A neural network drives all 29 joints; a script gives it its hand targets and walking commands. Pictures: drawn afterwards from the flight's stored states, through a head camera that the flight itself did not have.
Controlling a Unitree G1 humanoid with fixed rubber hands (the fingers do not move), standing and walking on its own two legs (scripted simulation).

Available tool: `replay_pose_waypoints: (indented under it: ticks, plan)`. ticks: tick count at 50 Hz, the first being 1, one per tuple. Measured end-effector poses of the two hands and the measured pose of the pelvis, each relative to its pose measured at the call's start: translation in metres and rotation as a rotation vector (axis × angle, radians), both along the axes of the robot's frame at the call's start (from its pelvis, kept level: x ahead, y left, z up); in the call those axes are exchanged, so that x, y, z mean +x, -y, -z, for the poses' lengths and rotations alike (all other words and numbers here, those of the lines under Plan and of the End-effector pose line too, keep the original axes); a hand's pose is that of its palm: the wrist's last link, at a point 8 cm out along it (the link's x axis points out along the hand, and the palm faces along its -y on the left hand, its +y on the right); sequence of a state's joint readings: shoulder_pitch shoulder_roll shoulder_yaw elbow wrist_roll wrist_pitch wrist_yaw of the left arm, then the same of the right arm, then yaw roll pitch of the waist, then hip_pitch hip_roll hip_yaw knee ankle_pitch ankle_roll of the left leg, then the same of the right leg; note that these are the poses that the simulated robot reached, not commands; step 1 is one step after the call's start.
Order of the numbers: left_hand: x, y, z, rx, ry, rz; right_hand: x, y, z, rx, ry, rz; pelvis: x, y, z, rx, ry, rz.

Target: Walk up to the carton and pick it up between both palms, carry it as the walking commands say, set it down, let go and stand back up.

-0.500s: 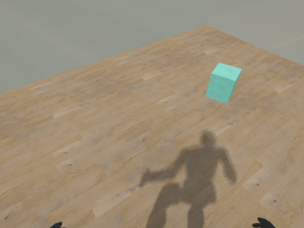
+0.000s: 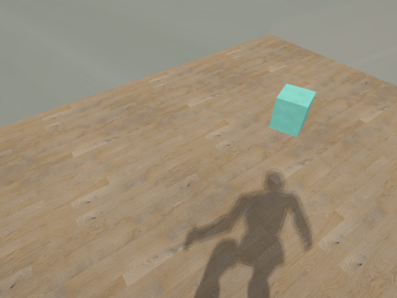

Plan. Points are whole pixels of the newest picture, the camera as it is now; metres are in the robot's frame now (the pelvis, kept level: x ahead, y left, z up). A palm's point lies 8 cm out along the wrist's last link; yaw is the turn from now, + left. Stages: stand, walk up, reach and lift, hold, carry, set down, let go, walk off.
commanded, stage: stand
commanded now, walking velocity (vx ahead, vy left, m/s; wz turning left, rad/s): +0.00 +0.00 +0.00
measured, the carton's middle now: (291, 110) +1.47 -0.69 -0.64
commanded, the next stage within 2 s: walk up in 1.24 s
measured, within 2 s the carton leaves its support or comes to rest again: neither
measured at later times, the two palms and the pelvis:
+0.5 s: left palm out of the picture +0.10 +0.31 -0.10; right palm out of the picture +0.09 -0.30 -0.11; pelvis +0.00 +0.00 +0.00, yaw +0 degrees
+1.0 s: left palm out of the picture +0.10 +0.31 -0.10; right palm out of the picture +0.09 -0.30 -0.11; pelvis +0.01 +0.00 +0.01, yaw +0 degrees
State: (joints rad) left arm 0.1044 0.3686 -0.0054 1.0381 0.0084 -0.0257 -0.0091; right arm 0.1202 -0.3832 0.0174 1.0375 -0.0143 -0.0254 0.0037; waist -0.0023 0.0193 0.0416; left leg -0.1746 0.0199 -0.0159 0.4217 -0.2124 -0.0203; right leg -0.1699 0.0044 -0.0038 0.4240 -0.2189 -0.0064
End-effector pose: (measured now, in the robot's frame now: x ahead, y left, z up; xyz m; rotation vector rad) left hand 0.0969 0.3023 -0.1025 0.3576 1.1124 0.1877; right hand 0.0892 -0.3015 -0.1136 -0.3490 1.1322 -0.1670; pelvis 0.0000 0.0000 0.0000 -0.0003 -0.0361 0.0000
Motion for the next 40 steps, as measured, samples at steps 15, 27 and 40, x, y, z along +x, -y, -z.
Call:
replay_pose_waypoints:
  ticks: [15, 27, 40]
  plan:
    - [0.0023, -0.0040, -0.0010, 0.004, -0.019, -0.014, -0.0029, 0.0043, -0.0028, -0.017, -0.026, 0.020, 0.0039, -0.0018, -0.0030, -0.002, 0.004, 0.004]
    - [-0.0003, -0.0050, -0.0009, 0.001, -0.027, -0.019, -0.0030, 0.0022, -0.0031, -0.015, -0.032, 0.017, 0.0025, -0.0023, -0.0039, 0.001, 0.003, 0.002]
    - [-0.0012, -0.0064, -0.0001, 0.005, -0.047, -0.029, -0.0003, 0.0037, -0.0032, -0.016, -0.040, 0.024, 0.0080, -0.0015, -0.0046, -0.001, 0.000, 0.002]
